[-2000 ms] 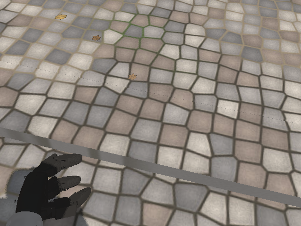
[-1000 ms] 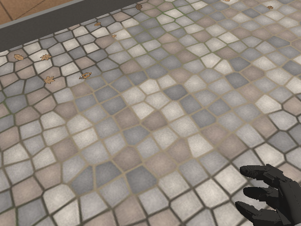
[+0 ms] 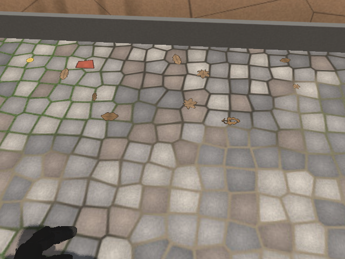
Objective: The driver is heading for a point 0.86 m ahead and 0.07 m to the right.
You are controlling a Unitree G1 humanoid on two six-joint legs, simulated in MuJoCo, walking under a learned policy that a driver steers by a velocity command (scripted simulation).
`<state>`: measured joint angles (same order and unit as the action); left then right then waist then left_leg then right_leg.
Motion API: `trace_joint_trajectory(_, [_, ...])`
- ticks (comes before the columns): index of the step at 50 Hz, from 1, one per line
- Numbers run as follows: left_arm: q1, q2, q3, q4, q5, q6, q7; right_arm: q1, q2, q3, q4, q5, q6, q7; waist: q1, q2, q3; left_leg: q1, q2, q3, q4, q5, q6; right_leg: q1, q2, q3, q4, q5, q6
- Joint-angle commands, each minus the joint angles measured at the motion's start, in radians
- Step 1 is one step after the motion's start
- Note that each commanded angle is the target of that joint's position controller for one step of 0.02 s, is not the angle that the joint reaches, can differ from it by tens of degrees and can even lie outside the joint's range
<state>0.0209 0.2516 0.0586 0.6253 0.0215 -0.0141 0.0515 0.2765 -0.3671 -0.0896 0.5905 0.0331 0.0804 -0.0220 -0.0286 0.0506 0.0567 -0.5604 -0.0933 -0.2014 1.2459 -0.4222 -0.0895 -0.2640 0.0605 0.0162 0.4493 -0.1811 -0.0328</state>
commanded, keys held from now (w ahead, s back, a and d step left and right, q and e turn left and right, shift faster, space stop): q+shift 0.28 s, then shift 0.02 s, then e+shift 0.20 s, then w+e+shift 0.50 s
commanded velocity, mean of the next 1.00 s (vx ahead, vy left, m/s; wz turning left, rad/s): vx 0.29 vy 0.00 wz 0.03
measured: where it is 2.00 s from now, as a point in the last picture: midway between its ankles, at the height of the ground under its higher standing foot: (226, 155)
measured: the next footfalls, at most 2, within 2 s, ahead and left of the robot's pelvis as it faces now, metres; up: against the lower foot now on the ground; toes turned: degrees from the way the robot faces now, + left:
left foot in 0.34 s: +0.01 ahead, +0.16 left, +0.00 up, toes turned +24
right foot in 1.04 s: +0.40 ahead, -0.10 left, +0.00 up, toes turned -12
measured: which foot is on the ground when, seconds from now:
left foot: up 0.00-0.32, down 0.34-1.00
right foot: down 0.00-0.36, up 0.38-1.00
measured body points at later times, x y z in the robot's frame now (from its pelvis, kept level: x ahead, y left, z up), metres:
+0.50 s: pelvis +0.02 +0.05 +0.00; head +0.04 +0.09 +0.45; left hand +0.00 +0.36 -0.13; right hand +0.29 -0.12 -0.06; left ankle -0.02 +0.14 -0.74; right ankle +0.04 -0.10 -0.67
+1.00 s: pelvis +0.22 +0.02 -0.04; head +0.25 +0.00 +0.41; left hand +0.41 +0.27 -0.12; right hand +0.22 -0.28 -0.17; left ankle -0.02 +0.15 -0.73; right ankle +0.37 -0.11 -0.72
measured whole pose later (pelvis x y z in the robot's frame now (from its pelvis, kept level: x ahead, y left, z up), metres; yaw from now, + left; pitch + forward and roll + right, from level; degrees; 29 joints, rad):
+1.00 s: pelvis +0.22 +0.02 -0.04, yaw -2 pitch +1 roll +2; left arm 0.15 0.28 0.05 0.65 -0.06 0.00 -0.06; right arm 0.38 -0.32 -0.10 0.83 0.01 -0.04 0.01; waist -0.04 0.00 0.03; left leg 0.28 0.11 0.45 0.28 -0.48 -0.14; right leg -0.69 -0.13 -0.11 0.87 -0.19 -0.11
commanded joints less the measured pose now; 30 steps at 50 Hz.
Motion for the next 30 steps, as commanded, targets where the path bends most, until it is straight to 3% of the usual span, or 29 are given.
trace_joint_trajectory(1, [-0.016,0.134,0.024,-0.064,0.012,0.010,0.011,0.011,-0.083,-0.025,-0.086,0.001,-0.010,-0.012,0.025,-0.166,-0.049,-0.120,0.102,0.130,0.084,0.086,-0.040,0.075,-0.253,0.104,-0.173,0.156,-0.175])
trace_joint_trajectory(6, [0.050,0.164,0.040,-0.030,0.011,0.017,-0.003,-0.050,-0.044,-0.010,-0.114,-0.009,-0.022,-0.004,0.068,-0.172,-0.105,-0.150,0.207,0.162,-0.097,0.107,-0.069,0.226,-0.321,0.042,-0.173,0.195,-0.211])
trace_joint_trajectory(11, [0.043,0.200,0.059,-0.009,-0.003,0.017,-0.028,-0.074,-0.020,0.001,-0.112,-0.015,-0.020,0.017,0.061,-0.171,-0.108,0.003,0.216,0.225,-0.324,0.117,-0.018,0.186,-0.366,-0.059,-0.170,0.192,-0.196])
trace_joint_trajectory(14, [0.057,0.221,0.072,0.011,-0.030,0.009,-0.049,-0.080,-0.030,-0.005,-0.114,-0.012,-0.003,0.032,0.050,-0.187,-0.119,0.099,0.194,0.264,-0.466,0.076,0.031,0.205,-0.402,-0.104,-0.115,0.297,-0.165])
trace_joint_trajectory(16, [0.079,0.222,0.071,0.031,-0.060,0.004,-0.055,-0.057,-0.028,-0.011,-0.111,-0.017,0.005,0.037,0.018,-0.163,-0.134,0.238,0.152,0.264,-0.664,0.118,0.085,0.172,-0.395,-0.119,-0.018,0.321,-0.122])
trace_joint_trajectory(17, [0.115,0.193,0.058,0.058,-0.069,0.004,-0.059,-0.002,-0.050,-0.021,-0.089,-0.024,0.005,0.030,-0.010,-0.110,-0.151,0.392,0.122,0.247,-0.809,0.259,0.124,0.092,-0.358,-0.155,0.072,0.290,-0.068])
trace_joint_trajectory(18, [0.152,0.133,0.033,0.059,-0.040,0.000,-0.068,0.069,-0.140,-0.046,-0.072,-0.024,-0.001,0.013,-0.012,0.091,-0.200,0.637,0.253,0.044,-0.857,0.648,0.185,-0.120,-0.263,-0.227,0.286,0.025,0.019])
trace_joint_trajectory(19, [0.132,0.086,0.002,0.006,0.010,-0.005,-0.073,0.017,-0.215,-0.046,-0.094,-0.043,-0.017,0.001,0.013,0.332,-0.242,0.701,0.527,-0.242,-0.830,0.883,0.393,-0.389,-0.139,-0.215,0.528,-0.492,0.100])
trace_joint_trajectory(20, [0.074,0.165,0.030,0.032,-0.008,0.004,-0.064,0.018,-0.108,-0.017,-0.104,-0.064,-0.040,0.008,-0.064,0.140,-0.292,0.625,0.524,-0.164,-0.843,0.854,0.441,-0.376,-0.157,-0.074,0.684,-0.495,0.110])
trace_joint_trajectory(21, [0.080,0.158,0.028,0.047,-0.039,0.015,-0.064,-0.012,-0.042,0.014,-0.069,-0.072,-0.057,0.014,-0.035,0.101,-0.255,0.554,0.449,-0.032,-0.851,0.757,0.384,-0.334,-0.171,-0.032,0.681,-0.440,0.096])
trace_joint_trajectory(22, [0.126,0.133,0.023,0.076,-0.046,0.024,-0.058,-0.074,-0.023,0.019,-0.053,-0.064,-0.068,0.017,0.002,0.084,-0.218,0.526,0.385,0.050,-0.862,0.636,0.325,-0.321,-0.175,-0.021,0.638,-0.374,0.097])
trace_joint_trajectory(23, [0.151,0.142,0.025,0.098,-0.038,0.034,-0.051,-0.120,-0.007,0.026,-0.043,-0.055,-0.075,0.016,0.014,0.101,-0.179,0.482,0.364,0.107,-0.874,0.631,0.300,-0.296,-0.164,-0.009,0.630,-0.291,0.113])
trace_joint_trajectory(25, [0.203,0.176,0.039,0.116,-0.044,0.045,-0.045,-0.167,-0.011,0.029,-0.033,-0.073,-0.083,0.005,0.039,0.122,-0.137,0.394,0.344,0.198,-0.898,0.666,0.294,-0.224,-0.125,-0.002,0.666,-0.204,0.138])
trace_joint_trajectory(26, [0.214,0.195,0.044,0.112,-0.050,0.044,-0.047,-0.119,-0.053,0.010,-0.021,-0.066,-0.082,0.000,0.010,0.122,-0.152,0.454,0.362,0.178,-0.958,0.401,0.301,-0.287,-0.121,-0.033,0.690,-0.176,0.140])
trace_joint_trajectory(27, [0.180,0.203,0.046,0.091,-0.057,0.041,-0.050,-0.077,-0.067,0.003,-0.005,-0.055,-0.084,-0.004,-0.022,0.114,-0.126,0.491,0.399,0.117,-1.030,0.096,0.301,-0.368,-0.145,-0.020,0.691,-0.140,0.132])
trace_joint_trajectory(28, [0.142,0.202,0.047,0.069,-0.061,0.038,-0.050,-0.054,-0.067,0.003,0.011,-0.049,-0.092,-0.008,-0.038,0.114,-0.083,0.523,0.433,0.053,-1.087,-0.084,0.293,-0.454,-0.157,0.001,0.681,-0.112,0.121])
trace_joint_trajectory(30, [0.127,0.184,0.050,0.050,-0.062,0.026,-0.052,-0.019,-0.048,0.004,0.042,-0.052,-0.119,-0.015,-0.036,0.088,-0.026,0.607,0.475,0.010,-1.139,-0.180,0.273,-0.592,-0.169,0.054,0.682,-0.067,0.098])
